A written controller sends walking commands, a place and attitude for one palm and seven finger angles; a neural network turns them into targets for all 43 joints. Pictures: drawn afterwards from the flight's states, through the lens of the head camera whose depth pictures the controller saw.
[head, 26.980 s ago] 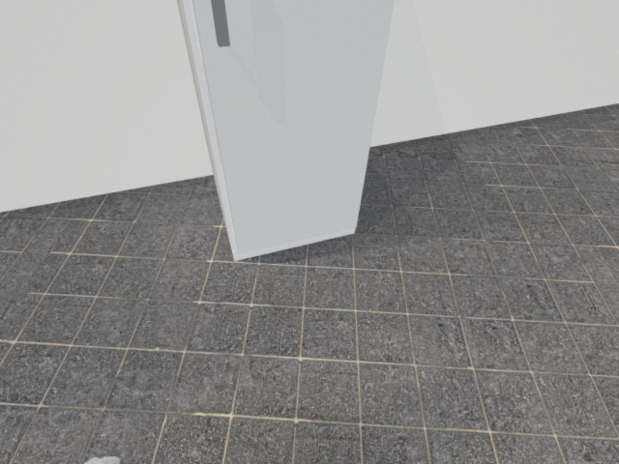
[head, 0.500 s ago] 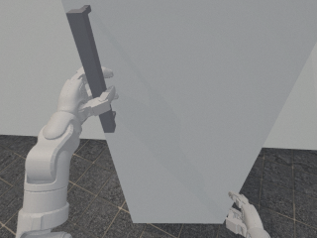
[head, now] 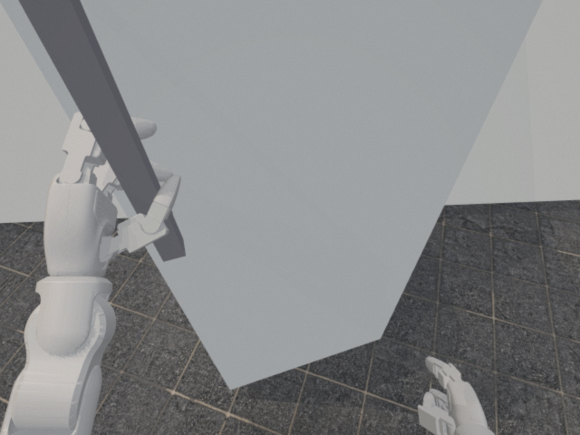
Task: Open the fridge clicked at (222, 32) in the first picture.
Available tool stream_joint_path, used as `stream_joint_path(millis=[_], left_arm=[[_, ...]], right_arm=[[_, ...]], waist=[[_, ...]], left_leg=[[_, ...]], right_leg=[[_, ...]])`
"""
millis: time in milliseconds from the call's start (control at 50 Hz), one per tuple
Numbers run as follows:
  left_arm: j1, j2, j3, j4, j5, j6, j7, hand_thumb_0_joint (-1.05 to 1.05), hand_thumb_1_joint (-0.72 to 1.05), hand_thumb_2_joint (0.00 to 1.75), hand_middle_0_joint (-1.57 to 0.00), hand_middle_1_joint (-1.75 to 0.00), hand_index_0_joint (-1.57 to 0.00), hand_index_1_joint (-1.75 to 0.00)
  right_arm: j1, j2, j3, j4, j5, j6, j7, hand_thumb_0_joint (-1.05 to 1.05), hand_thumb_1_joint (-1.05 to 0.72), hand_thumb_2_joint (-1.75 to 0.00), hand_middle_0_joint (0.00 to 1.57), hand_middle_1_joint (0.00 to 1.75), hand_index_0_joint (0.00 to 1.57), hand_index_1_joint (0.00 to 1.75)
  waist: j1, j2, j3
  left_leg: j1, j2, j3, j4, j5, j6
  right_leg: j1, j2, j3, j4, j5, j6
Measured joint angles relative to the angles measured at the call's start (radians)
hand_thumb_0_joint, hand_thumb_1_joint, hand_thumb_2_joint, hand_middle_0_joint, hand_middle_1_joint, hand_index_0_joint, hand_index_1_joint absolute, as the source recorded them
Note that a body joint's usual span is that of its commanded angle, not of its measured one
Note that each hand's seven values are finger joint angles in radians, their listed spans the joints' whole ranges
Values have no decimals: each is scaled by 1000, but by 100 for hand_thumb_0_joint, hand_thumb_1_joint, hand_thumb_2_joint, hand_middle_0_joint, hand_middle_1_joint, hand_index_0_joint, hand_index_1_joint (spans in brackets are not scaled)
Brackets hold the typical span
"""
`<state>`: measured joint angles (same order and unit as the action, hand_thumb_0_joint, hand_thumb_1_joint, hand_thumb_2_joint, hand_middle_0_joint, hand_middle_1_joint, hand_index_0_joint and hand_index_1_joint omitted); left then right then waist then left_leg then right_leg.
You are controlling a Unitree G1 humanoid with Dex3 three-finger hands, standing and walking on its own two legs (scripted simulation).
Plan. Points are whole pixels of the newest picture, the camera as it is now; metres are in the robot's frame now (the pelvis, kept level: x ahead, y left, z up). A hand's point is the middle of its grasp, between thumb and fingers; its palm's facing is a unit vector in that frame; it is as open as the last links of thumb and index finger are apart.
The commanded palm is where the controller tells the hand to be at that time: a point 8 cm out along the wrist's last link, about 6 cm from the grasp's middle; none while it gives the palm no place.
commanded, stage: walk backward, drawing the door open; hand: left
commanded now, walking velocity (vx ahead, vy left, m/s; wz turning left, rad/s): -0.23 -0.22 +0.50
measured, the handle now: (129, 145) +0.33 +0.16 +0.27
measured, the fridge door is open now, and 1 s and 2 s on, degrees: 16 34 65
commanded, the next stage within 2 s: none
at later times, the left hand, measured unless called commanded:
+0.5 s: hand (175, 265) +0.23 +0.10 +0.22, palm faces +0.25 -0.94 -0.25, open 7.9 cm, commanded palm +0.18 +0.15 +0.25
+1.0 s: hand (239, 328) +0.17 +0.04 +0.23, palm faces +0.52 -0.84 -0.18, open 7.7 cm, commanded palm +0.12 +0.08 +0.22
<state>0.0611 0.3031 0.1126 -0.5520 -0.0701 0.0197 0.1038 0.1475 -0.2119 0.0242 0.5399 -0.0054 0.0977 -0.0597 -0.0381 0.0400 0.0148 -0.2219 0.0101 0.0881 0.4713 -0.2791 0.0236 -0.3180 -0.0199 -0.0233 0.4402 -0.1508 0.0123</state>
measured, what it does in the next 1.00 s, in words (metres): steps to the right, turning left: left foot, then right foot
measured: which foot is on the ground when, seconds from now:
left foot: down 0.00-0.32, up 0.34-0.46, down 0.48-0.74, up 0.76-1.00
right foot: down 0.00-0.48, up 0.50-0.70, down 0.72-1.00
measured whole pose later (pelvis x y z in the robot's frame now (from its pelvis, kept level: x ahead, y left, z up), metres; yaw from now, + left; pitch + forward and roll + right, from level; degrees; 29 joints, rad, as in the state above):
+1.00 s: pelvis -0.06 -0.22 -0.01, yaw +31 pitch +3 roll +2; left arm -0.22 0.28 0.07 -0.51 -0.03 0.00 0.07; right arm 0.10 -0.20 -0.01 0.54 -0.01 -0.07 -0.08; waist -0.05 -0.06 0.14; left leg -0.33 0.00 0.15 0.68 -0.40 -0.03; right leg -0.36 -0.05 -0.20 0.55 -0.26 -0.09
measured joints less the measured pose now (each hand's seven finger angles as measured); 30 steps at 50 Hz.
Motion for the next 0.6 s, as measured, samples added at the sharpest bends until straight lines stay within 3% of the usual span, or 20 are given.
stream_joint_path(millis=[120, 280, 340, 420, 460, 480, 500, 560, 600], left_arm=[[-41, -1, 9, 53, 33, -44, 17, -19, 58, 65, -45, -140, -13, -123], [-114, -8, 36, 93, 34, -53, 11, -20, 56, 68, -47, -140, -13, -122], [-134, -15, 40, 83, 38, -44, 10, -21, 56, 70, -47, -140, -13, -122], [-173, -20, 15, 58, 64, -8, 9, -21, 56, 69, -47, -140, -14, -121], [-195, -16, -3, 43, 78, 18, 6, -21, 56, 68, -47, -140, -14, -120], [-206, -11, -10, 36, 80, 34, 6, -22, 56, 67, -47, -140, -14, -119], [-222, -5, -13, 35, 78, 45, 5, -22, 56, 66, -47, -140, -14, -117], [-250, 5, -14, 70, 59, 19, -16, -22, 56, 66, -48, -140, -14, -117], [-264, -3, -18, 92, 49, -7, -36, -21, 55, 69, -48, -140, -14, -118]], right_arm=[[50, 21, 0, 21, -4, -36, -2, 2, -90, -90, 20, 29, 20, 30], [53, 61, 11, 66, 2, -100, 1, 2, -90, -90, 20, 29, 20, 30], [36, 61, 5, 76, 5, -124, 7, 2, -90, -90, 20, 29, 20, 30], [24, 50, -6, 67, 1, -153, 8, 2, -90, -90, 21, 29, 20, 30], [26, 42, -3, 51, -1, -167, 6, 2, -90, -90, 20, 29, 20, 30], [33, 34, -1, 35, -2, -174, 5, 2, -90, -90, 20, 29, 20, 30], [34, 32, -4, 25, -3, -183, 4, 2, -90, -90, 20, 29, 20, 30], [18, 62, -17, 44, -5, -186, 9, 2, -90, -90, 20, 29, 20, 30], [9, 73, -17, 66, -2, -191, 20, 1, -90, -90, 20, 29, 20, 30]], waist=[[-28, -17, 19], [-18, -21, 52], [-18, -9, 63], [-32, -25, 79], [-39, -41, 77], [-41, -38, 67], [-45, -37, 62], [-45, -50, 99], [-31, -34, 120]], left_leg=[[-37, -12, -3, 8, 35, 1], [-103, -9, -44, 50, 63, -25], [-152, 8, -70, 117, 16, -19], [-199, 7, -51, 333, -112, -12], [-153, 7, -29, 281, -95, -15], [-115, 10, -37, 200, -44, -5], [-106, 9, -54, 164, -53, -27], [-96, 1, -104, 144, -41, -49], [-87, 24, -153, 101, -3, -66]], right_leg=[[-41, -13, -2, 22, 25, -5], [-101, -11, -33, 86, 22, -33], [-109, 1, -68, 75, 34, -61], [-115, -13, -116, 72, 44, -81], [-131, -27, -136, 94, 37, -84], [-156, -31, -146, 131, 22, -82], [-194, -30, -139, 203, -25, -56], [-261, 14, -32, 509, -210, -6], [-258, 41, -8, 561, -255, 4]])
